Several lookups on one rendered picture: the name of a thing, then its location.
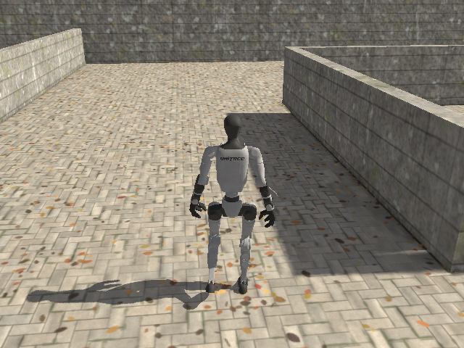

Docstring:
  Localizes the right robot shin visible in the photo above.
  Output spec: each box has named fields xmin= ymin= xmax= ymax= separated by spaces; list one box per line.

xmin=240 ymin=239 xmax=252 ymax=284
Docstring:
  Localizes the robot right upper arm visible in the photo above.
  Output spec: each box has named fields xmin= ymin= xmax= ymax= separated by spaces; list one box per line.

xmin=247 ymin=146 xmax=267 ymax=187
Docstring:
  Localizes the robot left forearm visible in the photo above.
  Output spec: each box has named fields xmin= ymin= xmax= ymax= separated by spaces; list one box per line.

xmin=191 ymin=174 xmax=204 ymax=204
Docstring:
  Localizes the robot left upper arm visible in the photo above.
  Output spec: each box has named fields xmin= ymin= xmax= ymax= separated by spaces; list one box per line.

xmin=198 ymin=146 xmax=218 ymax=186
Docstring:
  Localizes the left robot hand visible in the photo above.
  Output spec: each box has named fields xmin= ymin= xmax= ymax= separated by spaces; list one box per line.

xmin=189 ymin=202 xmax=207 ymax=218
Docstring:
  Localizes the right robot hand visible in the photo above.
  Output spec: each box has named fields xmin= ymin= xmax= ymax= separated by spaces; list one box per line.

xmin=259 ymin=209 xmax=276 ymax=228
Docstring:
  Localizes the robot right foot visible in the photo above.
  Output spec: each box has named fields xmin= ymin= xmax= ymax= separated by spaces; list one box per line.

xmin=238 ymin=276 xmax=248 ymax=294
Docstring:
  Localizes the robot right forearm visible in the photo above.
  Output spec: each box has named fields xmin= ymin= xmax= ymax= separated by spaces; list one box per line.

xmin=260 ymin=176 xmax=274 ymax=211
